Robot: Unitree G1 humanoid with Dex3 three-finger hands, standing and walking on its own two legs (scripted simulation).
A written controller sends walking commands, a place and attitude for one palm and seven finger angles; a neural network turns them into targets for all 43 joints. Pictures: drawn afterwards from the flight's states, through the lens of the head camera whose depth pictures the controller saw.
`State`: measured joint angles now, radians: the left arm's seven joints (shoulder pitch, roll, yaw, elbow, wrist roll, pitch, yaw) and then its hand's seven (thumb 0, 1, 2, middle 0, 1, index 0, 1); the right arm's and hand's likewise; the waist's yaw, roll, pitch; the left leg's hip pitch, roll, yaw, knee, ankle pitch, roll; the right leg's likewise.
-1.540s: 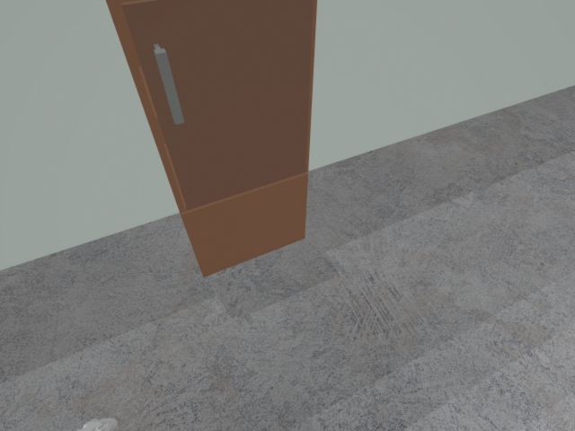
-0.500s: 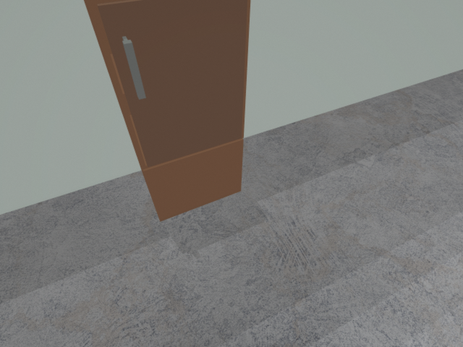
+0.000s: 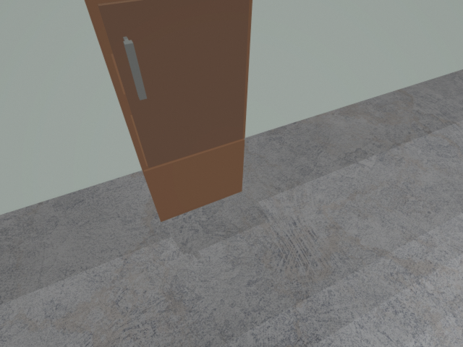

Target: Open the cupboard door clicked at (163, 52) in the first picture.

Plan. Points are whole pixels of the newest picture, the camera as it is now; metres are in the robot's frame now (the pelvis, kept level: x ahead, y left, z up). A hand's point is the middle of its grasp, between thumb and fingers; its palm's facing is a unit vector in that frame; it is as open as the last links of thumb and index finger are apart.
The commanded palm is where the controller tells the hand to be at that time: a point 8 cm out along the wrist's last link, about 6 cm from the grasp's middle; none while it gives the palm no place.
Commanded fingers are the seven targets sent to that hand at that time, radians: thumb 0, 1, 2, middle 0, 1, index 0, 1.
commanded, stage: turn to face it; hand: left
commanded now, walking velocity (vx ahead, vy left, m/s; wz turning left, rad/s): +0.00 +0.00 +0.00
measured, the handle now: (134, 69) +0.81 +0.33 +0.07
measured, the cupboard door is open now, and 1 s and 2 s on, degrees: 0 0 0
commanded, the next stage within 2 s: take the last steps up to it in 1.02 s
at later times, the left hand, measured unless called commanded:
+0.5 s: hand out of the picture +0.03 +0.24 -0.20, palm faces +0.16 -0.96 -0.23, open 7.4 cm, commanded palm none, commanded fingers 0.00 0.90 0.90 -0.20 -0.30 -0.20 -0.30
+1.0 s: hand out of the picture -0.05 +0.20 -0.17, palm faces +0.37 -0.88 -0.28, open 7.4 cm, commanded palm none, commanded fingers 0.00 0.90 0.90 -0.20 -0.30 -0.20 -0.30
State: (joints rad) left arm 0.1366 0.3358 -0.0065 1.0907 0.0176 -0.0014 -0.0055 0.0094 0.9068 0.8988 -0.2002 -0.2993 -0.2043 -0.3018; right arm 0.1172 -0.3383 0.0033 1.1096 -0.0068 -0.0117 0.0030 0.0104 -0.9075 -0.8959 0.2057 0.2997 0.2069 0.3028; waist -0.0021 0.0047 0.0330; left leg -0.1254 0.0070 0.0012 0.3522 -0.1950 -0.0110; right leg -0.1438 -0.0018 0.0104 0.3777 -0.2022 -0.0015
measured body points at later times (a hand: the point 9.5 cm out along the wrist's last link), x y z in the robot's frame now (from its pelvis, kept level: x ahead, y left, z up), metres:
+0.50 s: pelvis -0.02 +0.03 -0.03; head +0.00 +0.05 +0.42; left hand +0.02 +0.29 -0.18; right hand +0.07 -0.23 -0.16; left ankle +0.00 +0.12 -0.75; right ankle +0.00 -0.12 -0.74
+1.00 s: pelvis -0.03 -0.01 -0.01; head -0.01 -0.02 +0.44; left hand -0.07 +0.25 -0.15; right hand +0.10 -0.23 -0.17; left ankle -0.01 +0.12 -0.74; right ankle -0.02 -0.12 -0.75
